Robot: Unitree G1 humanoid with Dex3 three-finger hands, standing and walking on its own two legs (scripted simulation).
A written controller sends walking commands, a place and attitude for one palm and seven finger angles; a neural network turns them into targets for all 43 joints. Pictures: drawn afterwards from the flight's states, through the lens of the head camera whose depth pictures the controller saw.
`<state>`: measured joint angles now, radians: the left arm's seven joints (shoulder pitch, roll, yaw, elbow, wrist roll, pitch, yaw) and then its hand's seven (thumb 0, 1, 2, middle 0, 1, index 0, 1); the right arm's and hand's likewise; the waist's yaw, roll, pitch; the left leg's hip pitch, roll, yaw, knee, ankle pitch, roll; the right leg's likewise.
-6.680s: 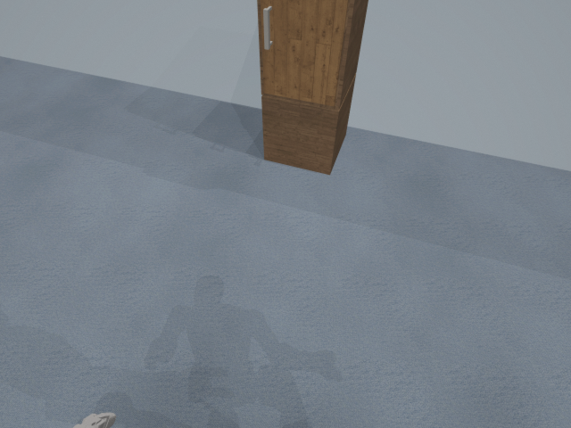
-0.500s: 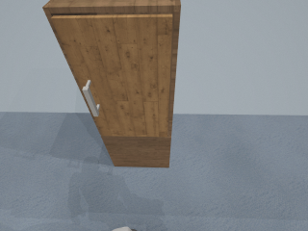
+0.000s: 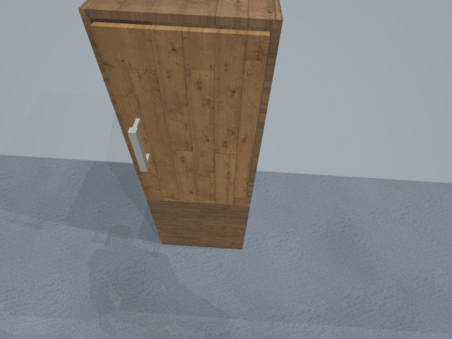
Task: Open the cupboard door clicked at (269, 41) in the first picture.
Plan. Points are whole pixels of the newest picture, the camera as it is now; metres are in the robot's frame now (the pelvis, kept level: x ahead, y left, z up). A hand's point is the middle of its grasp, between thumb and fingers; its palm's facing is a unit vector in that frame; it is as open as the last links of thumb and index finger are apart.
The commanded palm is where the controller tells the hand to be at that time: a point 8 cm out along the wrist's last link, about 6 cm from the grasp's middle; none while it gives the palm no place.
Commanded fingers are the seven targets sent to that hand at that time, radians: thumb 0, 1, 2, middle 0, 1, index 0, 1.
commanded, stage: come to a stop and stand still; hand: left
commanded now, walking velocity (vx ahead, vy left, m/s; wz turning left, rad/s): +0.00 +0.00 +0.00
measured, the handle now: (141, 146) +0.56 +0.27 -0.05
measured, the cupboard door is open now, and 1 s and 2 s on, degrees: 0 0 0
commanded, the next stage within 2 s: look again from close up in 0.32 s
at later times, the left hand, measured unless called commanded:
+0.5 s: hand out of the picture -0.01 +0.20 -0.18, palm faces +0.01 -0.98 -0.20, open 7.4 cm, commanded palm none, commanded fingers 0.00 0.90 0.90 -0.20 -0.30 -0.20 -0.30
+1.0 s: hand out of the picture -0.03 +0.22 -0.17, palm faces +0.02 -0.97 -0.24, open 7.4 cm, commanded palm none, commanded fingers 0.00 0.90 0.90 -0.20 -0.30 -0.20 -0.30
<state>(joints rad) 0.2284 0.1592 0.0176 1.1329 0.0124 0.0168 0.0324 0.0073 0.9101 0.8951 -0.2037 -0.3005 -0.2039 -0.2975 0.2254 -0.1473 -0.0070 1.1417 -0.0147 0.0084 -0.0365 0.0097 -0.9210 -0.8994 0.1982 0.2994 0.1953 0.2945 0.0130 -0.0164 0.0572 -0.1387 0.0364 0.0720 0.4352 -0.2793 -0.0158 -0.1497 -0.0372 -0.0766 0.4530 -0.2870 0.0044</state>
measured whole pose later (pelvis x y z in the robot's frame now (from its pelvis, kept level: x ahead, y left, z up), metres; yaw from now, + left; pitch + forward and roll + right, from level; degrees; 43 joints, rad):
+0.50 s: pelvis -0.01 +0.02 +0.00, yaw +1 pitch -1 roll +0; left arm 0.28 0.17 0.00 1.09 0.02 -0.01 0.03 0.00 0.90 0.90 -0.20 -0.30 -0.20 -0.30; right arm 0.29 -0.15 -0.01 1.08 -0.02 -0.02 -0.02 0.01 -0.91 -0.90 0.20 0.30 0.20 0.29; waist -0.01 -0.01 0.05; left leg -0.16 0.00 0.08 0.43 -0.26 0.02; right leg -0.17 -0.08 -0.07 0.45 -0.27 0.03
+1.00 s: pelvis -0.07 +0.02 +0.00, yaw +1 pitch -4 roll +0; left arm 0.28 0.23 0.00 1.03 0.03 0.01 0.02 0.01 0.90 0.90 -0.20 -0.30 -0.20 -0.30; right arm 0.24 -0.24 -0.01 1.03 -0.02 0.01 0.00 0.01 -0.91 -0.90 0.20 0.30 0.20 0.29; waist 0.00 -0.01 -0.01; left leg -0.20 0.01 0.07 0.45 -0.19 0.02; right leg -0.19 -0.06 -0.08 0.44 -0.18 0.02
